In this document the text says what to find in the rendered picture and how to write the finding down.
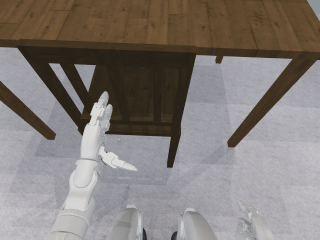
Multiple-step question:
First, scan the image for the robot right shin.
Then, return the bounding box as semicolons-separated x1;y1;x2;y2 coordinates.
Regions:
176;208;195;240

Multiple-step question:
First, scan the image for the chair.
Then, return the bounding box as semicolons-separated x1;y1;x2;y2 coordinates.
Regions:
15;39;197;168

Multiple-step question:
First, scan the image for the robot right thigh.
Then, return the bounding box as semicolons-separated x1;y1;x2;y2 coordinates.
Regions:
178;211;218;240

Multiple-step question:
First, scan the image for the robot right hand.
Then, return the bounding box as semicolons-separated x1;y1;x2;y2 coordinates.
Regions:
235;200;275;240

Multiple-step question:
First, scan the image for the left robot forearm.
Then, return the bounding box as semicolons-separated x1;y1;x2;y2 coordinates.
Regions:
43;158;102;240

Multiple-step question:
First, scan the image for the robot left hand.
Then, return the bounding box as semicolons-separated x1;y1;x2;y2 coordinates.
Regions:
80;91;138;173

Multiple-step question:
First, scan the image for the table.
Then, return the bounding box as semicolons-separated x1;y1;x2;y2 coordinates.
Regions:
0;0;320;148

